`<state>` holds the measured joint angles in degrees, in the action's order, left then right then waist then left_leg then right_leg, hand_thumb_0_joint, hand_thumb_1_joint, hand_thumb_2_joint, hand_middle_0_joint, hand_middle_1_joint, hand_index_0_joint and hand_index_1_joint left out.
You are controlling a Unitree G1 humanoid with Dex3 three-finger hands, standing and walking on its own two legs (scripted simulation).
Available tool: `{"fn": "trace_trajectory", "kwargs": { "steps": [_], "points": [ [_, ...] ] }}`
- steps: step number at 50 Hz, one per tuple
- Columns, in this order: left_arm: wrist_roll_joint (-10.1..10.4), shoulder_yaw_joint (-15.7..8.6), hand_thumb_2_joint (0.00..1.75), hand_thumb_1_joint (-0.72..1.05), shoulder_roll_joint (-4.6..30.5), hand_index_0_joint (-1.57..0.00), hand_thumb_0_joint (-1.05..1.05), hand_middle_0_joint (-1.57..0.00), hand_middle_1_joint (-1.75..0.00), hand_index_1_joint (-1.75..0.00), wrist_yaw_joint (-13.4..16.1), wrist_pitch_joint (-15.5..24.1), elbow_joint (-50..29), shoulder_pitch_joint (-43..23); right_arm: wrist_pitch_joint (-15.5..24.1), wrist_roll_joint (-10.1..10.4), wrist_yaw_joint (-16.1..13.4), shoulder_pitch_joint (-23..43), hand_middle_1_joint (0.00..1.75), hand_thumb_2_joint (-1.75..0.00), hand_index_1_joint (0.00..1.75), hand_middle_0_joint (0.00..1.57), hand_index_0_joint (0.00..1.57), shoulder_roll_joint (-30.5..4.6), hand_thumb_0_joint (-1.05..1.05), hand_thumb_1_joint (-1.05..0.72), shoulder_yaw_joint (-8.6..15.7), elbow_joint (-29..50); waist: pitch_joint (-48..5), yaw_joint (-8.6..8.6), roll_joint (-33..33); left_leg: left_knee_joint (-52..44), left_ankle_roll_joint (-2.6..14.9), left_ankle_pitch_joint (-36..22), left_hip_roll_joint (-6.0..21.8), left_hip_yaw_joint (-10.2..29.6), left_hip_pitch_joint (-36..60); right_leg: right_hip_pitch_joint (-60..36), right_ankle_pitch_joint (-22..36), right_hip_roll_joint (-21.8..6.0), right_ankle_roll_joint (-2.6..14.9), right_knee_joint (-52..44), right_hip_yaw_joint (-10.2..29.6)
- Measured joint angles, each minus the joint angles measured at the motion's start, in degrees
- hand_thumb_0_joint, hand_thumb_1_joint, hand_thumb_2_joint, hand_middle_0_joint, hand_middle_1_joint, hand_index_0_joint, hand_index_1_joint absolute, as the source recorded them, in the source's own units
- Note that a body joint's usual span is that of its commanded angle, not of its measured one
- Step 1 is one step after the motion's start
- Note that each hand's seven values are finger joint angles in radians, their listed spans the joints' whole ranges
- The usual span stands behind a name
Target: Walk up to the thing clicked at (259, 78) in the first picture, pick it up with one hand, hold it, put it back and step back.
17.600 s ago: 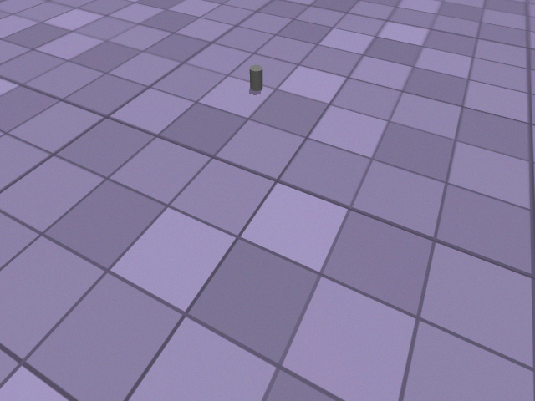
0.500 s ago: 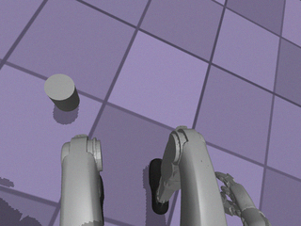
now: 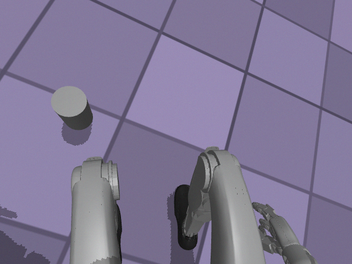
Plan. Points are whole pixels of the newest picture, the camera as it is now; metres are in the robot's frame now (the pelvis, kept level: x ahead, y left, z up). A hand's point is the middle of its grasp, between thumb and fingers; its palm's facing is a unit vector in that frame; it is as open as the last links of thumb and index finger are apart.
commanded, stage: go down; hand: left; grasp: from the side
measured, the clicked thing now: (74, 110) +0.50 +0.23 -0.29
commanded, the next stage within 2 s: none
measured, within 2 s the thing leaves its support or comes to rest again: neither
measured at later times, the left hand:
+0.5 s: hand out of the picture +0.40 +0.43 +0.03, palm faces +0.23 -0.97 -0.05, open 17.6 cm
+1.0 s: hand out of the picture +0.40 +0.42 +0.03, palm faces +0.22 -0.97 -0.06, open 17.6 cm
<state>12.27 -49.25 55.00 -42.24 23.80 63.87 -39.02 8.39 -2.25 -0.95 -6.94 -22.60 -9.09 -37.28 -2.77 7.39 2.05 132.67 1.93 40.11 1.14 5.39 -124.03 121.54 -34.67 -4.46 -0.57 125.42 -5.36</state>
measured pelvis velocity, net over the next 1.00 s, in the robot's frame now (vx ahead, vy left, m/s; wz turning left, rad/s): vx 0.00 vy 0.00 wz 0.01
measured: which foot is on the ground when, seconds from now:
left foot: down 0.00-1.00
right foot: down 0.00-1.00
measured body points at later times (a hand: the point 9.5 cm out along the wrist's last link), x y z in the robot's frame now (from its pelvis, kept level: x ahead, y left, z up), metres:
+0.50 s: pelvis +0.00 +0.00 +0.00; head +0.22 +0.08 +0.39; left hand +0.38 +0.48 +0.03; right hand +0.15 -0.28 -0.09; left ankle +0.08 +0.11 -0.33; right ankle +0.12 -0.13 -0.33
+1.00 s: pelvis +0.00 +0.00 +0.00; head +0.21 +0.08 +0.39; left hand +0.38 +0.48 +0.04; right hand +0.15 -0.28 -0.09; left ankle +0.08 +0.11 -0.33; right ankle +0.12 -0.13 -0.33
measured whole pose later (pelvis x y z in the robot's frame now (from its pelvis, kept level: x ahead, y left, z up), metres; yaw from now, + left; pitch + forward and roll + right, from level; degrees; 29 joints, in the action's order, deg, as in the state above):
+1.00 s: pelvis +0.00 +0.00 +0.00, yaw +0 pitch +31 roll -8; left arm 13.0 -48.4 52.7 -42.5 24.1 62.0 -37.5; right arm 8.7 -1.9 -1.0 -6.8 -22.3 -8.2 -37.6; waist -3.7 6.6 2.0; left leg 131.7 1.9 40.2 1.0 4.8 -123.3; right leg 121.1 -34.9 -4.4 -0.7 124.8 -4.8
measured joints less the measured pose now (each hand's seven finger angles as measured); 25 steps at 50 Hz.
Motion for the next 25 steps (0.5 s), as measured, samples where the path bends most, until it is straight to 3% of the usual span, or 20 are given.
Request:
{"fn": "trace_trajectory", "kwargs": {
  "steps": [25],
  "points": [
    [0.54,0.12,0.06,-0.61,-0.4,-0.07,-0.02,-0.06,-0.09,-0.08,-0.36,0.22,-0.28,0.29,0.23,0.17,0.04,0.32,0.3,-0.9,0.3,0.2,0.2,0.0,0.01,-0.91,0.32,-0.08,-0.25,-0.46,0.13,-0.12,-0.05,0.07,-0.05,-0.08,0.09,0.01,-0.11,0.06,0.0,-0.01,0.11]
  ]
}}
